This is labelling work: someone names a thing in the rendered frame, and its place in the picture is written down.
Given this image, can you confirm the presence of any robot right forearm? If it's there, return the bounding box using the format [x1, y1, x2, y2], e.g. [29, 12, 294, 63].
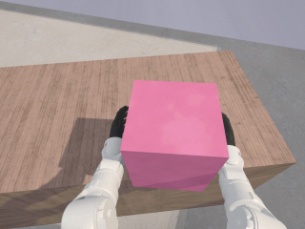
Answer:
[218, 145, 277, 219]

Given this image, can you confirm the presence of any left robot upper arm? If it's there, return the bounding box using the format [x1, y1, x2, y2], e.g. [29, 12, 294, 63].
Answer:
[61, 196, 118, 229]

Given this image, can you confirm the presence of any right robot hand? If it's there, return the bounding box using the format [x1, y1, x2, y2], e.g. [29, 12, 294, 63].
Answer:
[221, 113, 235, 147]

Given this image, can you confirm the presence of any right robot upper arm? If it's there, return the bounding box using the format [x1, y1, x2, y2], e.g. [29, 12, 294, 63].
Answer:
[226, 206, 287, 229]

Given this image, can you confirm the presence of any left robot hand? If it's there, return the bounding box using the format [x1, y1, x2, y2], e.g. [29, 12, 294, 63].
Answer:
[109, 105, 129, 138]

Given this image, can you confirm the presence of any robot left forearm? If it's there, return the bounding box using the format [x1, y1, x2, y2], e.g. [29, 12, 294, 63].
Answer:
[60, 136, 125, 229]

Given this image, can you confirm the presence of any carton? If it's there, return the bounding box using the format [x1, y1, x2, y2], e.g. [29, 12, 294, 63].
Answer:
[120, 80, 230, 192]

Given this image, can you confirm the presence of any pedestal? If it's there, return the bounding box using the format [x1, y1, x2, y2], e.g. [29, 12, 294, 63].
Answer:
[0, 50, 297, 229]

